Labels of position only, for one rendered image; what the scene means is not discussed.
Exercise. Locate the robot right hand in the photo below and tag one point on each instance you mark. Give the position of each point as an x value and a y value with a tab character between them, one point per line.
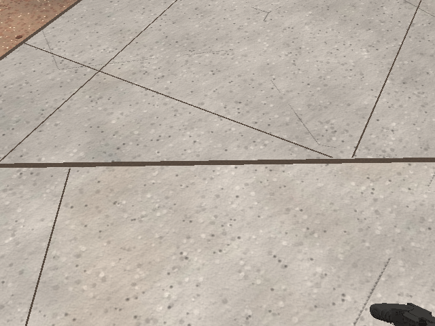
402	315

